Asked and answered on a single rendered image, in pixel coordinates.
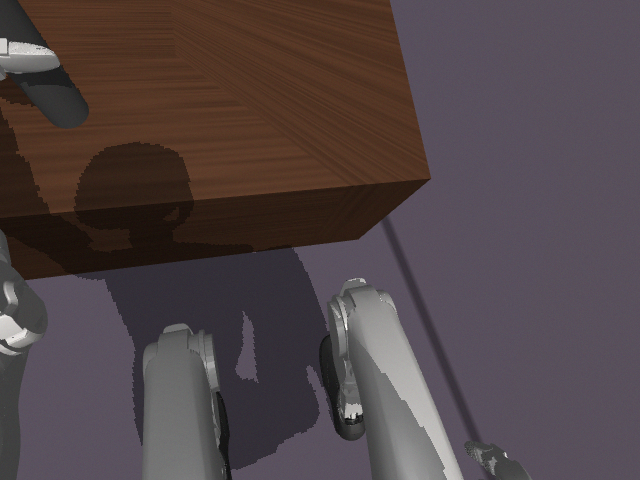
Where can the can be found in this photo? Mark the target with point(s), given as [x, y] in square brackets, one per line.
[52, 91]

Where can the left robot foot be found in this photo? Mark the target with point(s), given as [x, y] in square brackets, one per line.
[224, 438]

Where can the left robot arm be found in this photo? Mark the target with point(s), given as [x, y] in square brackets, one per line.
[23, 321]

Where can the right robot foot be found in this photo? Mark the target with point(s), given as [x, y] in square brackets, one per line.
[346, 428]

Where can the right robot hand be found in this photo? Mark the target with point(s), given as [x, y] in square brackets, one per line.
[495, 461]

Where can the left robot hand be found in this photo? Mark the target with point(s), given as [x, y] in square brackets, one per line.
[19, 57]

